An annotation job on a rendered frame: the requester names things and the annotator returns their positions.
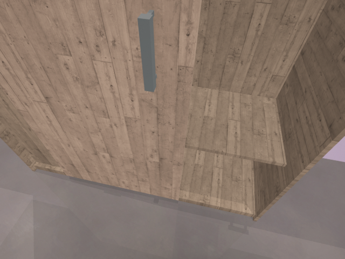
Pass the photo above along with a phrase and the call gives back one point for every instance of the wardrobe door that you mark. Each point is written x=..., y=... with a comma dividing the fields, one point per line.
x=73, y=70
x=20, y=129

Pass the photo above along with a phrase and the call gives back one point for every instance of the handle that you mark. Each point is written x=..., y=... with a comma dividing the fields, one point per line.
x=146, y=35

